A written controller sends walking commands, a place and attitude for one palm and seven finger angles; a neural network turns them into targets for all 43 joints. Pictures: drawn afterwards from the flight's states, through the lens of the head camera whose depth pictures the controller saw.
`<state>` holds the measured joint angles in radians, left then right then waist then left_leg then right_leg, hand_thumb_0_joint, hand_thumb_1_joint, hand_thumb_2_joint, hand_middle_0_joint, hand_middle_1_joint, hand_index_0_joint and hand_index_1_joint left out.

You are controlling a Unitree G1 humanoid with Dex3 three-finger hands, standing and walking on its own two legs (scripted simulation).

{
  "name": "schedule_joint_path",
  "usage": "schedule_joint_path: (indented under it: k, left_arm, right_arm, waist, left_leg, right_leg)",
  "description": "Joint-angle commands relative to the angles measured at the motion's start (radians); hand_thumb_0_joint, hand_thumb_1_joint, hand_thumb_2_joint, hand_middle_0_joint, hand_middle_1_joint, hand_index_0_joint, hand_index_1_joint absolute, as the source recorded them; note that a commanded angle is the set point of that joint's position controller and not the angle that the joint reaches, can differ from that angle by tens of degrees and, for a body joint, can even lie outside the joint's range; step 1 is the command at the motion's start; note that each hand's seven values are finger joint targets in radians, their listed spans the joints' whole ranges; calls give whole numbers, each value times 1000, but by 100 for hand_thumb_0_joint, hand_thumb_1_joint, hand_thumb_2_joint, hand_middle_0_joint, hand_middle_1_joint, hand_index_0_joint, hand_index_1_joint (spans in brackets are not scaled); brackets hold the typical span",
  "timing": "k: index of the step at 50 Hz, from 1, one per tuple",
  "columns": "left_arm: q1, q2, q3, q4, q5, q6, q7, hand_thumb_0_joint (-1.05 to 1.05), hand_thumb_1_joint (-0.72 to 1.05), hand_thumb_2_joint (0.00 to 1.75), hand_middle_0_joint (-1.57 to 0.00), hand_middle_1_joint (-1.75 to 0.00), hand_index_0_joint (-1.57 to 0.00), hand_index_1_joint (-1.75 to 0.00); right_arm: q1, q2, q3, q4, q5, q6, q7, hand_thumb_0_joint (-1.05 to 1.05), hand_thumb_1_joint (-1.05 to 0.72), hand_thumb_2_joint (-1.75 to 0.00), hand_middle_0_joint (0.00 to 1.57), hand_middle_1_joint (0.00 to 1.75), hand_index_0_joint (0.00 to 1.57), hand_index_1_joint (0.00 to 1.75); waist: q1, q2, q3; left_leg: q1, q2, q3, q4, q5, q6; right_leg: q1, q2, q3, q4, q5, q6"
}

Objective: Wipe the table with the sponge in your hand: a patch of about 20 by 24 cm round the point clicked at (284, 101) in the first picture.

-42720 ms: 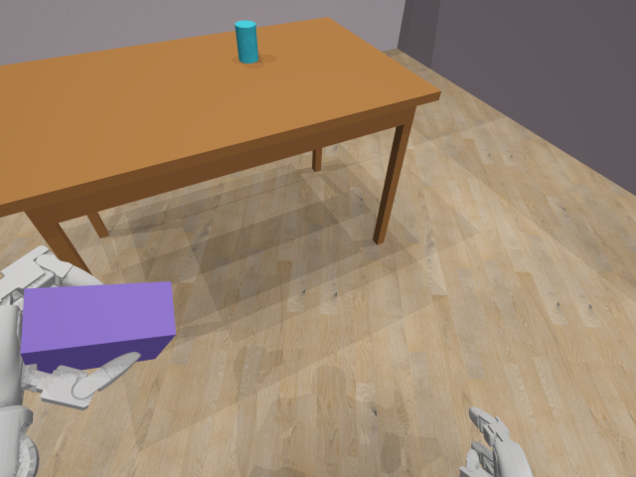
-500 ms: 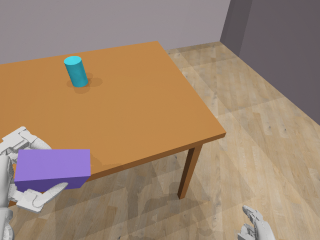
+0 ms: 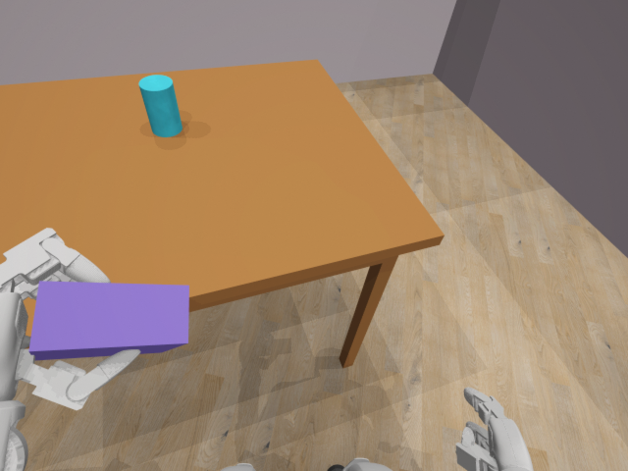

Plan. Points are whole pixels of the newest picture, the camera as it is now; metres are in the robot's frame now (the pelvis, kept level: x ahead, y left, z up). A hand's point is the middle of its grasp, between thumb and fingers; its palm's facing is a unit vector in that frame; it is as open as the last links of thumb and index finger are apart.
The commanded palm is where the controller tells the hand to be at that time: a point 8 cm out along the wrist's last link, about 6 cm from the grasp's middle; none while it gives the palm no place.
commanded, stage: step back with the hand held close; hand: left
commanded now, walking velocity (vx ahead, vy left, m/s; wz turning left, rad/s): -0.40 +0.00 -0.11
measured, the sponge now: (132, 322) +0.23 +0.19 +0.14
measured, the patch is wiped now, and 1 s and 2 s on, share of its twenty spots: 1.00 1.00 1.00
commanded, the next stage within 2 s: stop stepping back and stand still in 0.54 s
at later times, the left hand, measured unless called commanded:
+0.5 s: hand (101, 376) +0.17 +0.18 +0.17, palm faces +0.11 -0.89 -0.43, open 9.5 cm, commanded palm +0.11 +0.25 +0.20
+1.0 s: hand out of the picture +0.02 +0.19 +0.17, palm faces +0.27 -0.90 -0.34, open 9.5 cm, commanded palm -0.02 +0.24 +0.20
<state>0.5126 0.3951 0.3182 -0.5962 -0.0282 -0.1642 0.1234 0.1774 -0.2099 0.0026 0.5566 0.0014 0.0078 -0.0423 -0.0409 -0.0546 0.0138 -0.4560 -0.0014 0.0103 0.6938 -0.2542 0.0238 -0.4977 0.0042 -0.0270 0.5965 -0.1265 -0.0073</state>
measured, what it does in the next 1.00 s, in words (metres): walks backwards: right foot, then left foot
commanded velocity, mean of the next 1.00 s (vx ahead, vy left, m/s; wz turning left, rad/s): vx -0.14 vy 0.02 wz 0.00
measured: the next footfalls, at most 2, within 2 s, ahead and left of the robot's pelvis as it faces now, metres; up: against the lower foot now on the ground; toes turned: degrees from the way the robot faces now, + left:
right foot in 0.20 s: -0.06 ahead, -0.13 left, +0.00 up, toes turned -2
left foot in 0.50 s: -0.06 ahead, +0.11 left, +0.00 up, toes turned -4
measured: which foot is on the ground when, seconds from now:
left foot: down 0.00-0.26, up 0.28-0.48, down 0.50-0.82, up 0.84-1.00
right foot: down 0.00-0.00, up 0.02-0.18, down 0.20-0.52, up 0.54-0.78, down 0.80-1.00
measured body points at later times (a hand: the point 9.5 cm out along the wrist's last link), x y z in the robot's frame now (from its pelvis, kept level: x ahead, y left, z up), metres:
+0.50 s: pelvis -0.08 -0.01 +0.02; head -0.03 +0.01 +0.47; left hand +0.16 +0.23 +0.19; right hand +0.08 -0.28 -0.04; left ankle -0.10 +0.11 -0.70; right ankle -0.09 -0.13 -0.72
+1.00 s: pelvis -0.21 -0.02 +0.02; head -0.25 -0.01 +0.46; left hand +0.00 +0.24 +0.19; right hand -0.10 -0.28 -0.06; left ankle -0.21 +0.10 -0.70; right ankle -0.14 -0.13 -0.71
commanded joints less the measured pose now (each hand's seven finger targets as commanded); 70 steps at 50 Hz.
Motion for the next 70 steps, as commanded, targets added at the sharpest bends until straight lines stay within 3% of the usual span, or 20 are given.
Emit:
schedule_joint_path:
  k: [1, 9, 12, 14, 18, 23, 26, 30, 39, 41, 43, 49, 51, 54, 59, 60, 61, 62, 66, 70]
  left_arm:
    - [-29, 162, 210, -267, 15, -96, 43, 0, 10, 130, -120, -160, -120, -160]
    - [-160, 30, 31, -81, -17, -64, 11, 0, 10, 130, -120, -160, -120, -160]
    - [-285, 80, 14, -128, 4, -89, 2, 0, 10, 130, -120, -160, -120, -160]
    - [-252, 191, 107, -197, -1, -93, 17, 0, 10, 130, -120, -160, -120, -160]
    - [37, 168, 161, -176, -13, -79, 7, 0, 10, 130, -120, -160, -120, -160]
    - [24, 162, 172, -196, -36, -83, 21, 0, 10, 130, -120, -160, -120, -160]
    - [36, 156, 156, -228, -41, -72, 24, 0, 10, 130, -120, -160, -120, -160]
    - [7, 141, 135, -281, -25, -56, 33, 0, 10, 130, -120, -160, -120, -160]
    - [-27, 160, 125, -123, -10, 12, 52, 0, 10, 130, -120, -160, -120, -160]
    - [-107, 176, 119, -104, -19, 6, 44, 0, 10, 130, -120, -160, -120, -160]
    - [-156, 159, 95, -24, -12, 3, 38, 0, 10, 130, -120, -160, -120, -160]
    - [-163, 141, 63, -67, -21, -5, 44, 0, 10, 130, -120, -160, -120, -160]
    - [-202, 143, 84, -111, -12, -14, 53, 0, 10, 130, -120, -160, -120, -160]
    - [-194, 211, 142, -138, 9, -9, 37, 0, 10, 130, -120, -160, -120, -160]
    - [-150, 93, 49, 55, -7, 15, 30, 0, 10, 130, -120, -160, -120, -160]
    - [-173, 95, 49, 62, 0, 7, 22, 0, 10, 130, -120, -160, -120, -160]
    - [-185, 112, 48, 67, 4, 8, 11, 0, 10, 130, -120, -160, -120, -160]
    - [-266, 143, 54, 7, -16, -4, 5, 0, 10, 130, -120, -160, -120, -160]
    - [-236, 164, 87, -85, -20, -47, -1, 0, 10, 130, -120, -160, -120, -160]
    - [-137, 159, 105, -103, -19, -44, 28, 0, 10, 130, -120, -160, -120, -160]
  right_arm:
    - [-106, -139, -70, -173, -3, -74, -13, 0, -90, -90, 20, 30, 20, 30]
    - [-66, -119, -45, -67, -8, -139, -12, 0, -90, -90, 20, 30, 20, 30]
    - [-92, -96, -46, -70, 8, -126, -16, 0, -90, -90, 20, 30, 20, 30]
    - [-132, -88, -76, -137, 33, -109, -27, 0, -90, -90, 20, 30, 20, 30]
    - [-139, -43, -31, -158, 22, -58, -26, 0, -90, -90, 20, 30, 20, 30]
    - [-105, -82, -53, -152, 29, -28, -45, 0, -90, -90, 20, 30, 20, 30]
    - [-92, -124, -88, -161, 39, -52, -36, 0, -90, -90, 20, 30, 20, 30]
    - [-48, -116, -70, -113, 15, -120, -8, 0, -90, -90, 20, 30, 20, 30]
    - [-72, -137, -49, -136, 23, -143, -17, 0, -90, -90, 20, 30, 20, 30]
    - [-81, -111, -42, -120, 16, -134, -21, 0, -90, -90, 20, 30, 20, 30]
    - [-52, -107, -43, -66, 11, -126, -24, 0, -90, -90, 20, 30, 20, 30]
    - [-72, -131, -22, -95, 2, -113, -44, 0, -90, -90, 20, 30, 20, 30]
    - [-47, -168, -17, -100, 2, -129, -45, 0, -90, -90, 20, 30, 20, 30]
    - [-17, -128, -43, -95, 10, -149, -23, 0, -90, -90, 20, 30, 20, 30]
    - [-74, -136, -15, -87, 12, -155, -33, 0, -90, -90, 20, 30, 20, 30]
    - [-75, -139, -24, -86, 4, -151, -37, 0, -90, -90, 20, 30, 20, 30]
    - [-60, -129, -43, -79, 11, -143, -29, 0, -90, -90, 20, 30, 20, 30]
    - [-87, -155, -50, -90, 17, -162, -28, 0, -90, -90, 20, 30, 20, 30]
    - [-42, -139, -62, -58, 17, -155, -13, 0, -90, -90, 20, 30, 20, 30]
    - [-76, -89, -30, -86, 10, -154, -37, 0, -90, -90, 20, 30, 20, 30]
  waist:
    - [38, 352, -169]
    - [52, 240, -124]
    - [49, -43, -230]
    - [83, -317, -307]
    - [62, 8, -244]
    - [16, -25, -291]
    - [36, 258, -300]
    - [30, 333, -242]
    - [38, 42, -100]
    - [20, -190, -67]
    - [6, -209, -109]
    - [5, 50, -53]
    - [15, 378, -25]
    - [40, 312, -163]
    - [59, 227, 48]
    - [81, 50, 50]
    - [70, -311, 17]
    - [45, -324, 25]
    - [21, 38, -30]
    - [36, -67, -68]
  left_leg:
    - [-392, 321, -299, -489, -399, 135]
    - [281, 264, -153, -221, 452, 39]
    - [248, 136, 22, 41, 377, -35]
    - [-30, -9, 25, 287, -195, -46]
    - [-131, 22, -23, 287, -233, -38]
    - [76, 33, 12, -198, 92, -57]
    - [496, 304, -172, -261, 1012, 35]
    - [509, 302, -151, -264, 1075, 77]
    - [-15, 101, -4, -172, -295, -2]
    - [46, 33, -4, 186, -215, -19]
    - [105, 37, -10, 298, -164, -18]
    - [261, 40, 39, -154, -279, 33]
    - [114, 241, -353, -521, -658, 136]
    - [34, 231, -222, -503, -417, 156]
    - [-135, 186, -139, -343, -448, 71]
    - [-212, 117, -68, -90, -380, 44]
    - [-270, 13, 43, 303, -303, 13]
    - [-289, 6, -38, 509, -184, -5]
    - [-104, 81, -53, 400, -47, -12]
    - [151, 54, 72, 3, -69, 11]
  right_leg:
    - [451, 53, 50, 395, -177, 47]
    - [83, 12, 76, -137, -158, 25]
    - [210, -154, 204, -258, 572, -25]
    - [449, -265, 280, -169, 1105, 1]
    - [450, -306, 271, -134, 897, -138]
    - [483, -208, 206, -29, 858, -78]
    - [34, -4, 91, 133, -203, 22]
    - [-72, 3, 71, 220, -362, 24]
    - [326, -64, 77, -234, -170, -4]
    - [61, -319, 422, -470, -466, -118]
    - [-5, -289, 357, -468, -595, -100]
    - [-86, -192, 142, -281, -624, -67]
    - [-14, 33, -46, 193, -394, 5]
    - [89, 38, -41, 609, -333, 24]
    - [330, 15, -55, -45, -331, -13]
    - [417, -27, 36, -253, -292, -39]
    - [402, -248, 392, -431, -373, -112]
    - [306, -363, 597, -493, -281, -123]
    - [185, -317, 368, -430, -314, -165]
    - [147, -245, 177, -391, -386, -124]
